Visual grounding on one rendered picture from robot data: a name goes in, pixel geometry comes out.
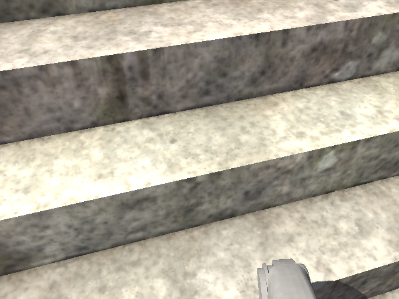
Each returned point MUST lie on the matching right robot thigh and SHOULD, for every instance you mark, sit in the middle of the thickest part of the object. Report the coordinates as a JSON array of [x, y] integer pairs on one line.
[[284, 280]]

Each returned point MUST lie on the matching right robot shin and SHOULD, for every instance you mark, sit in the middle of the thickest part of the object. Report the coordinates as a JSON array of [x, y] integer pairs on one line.
[[302, 265]]

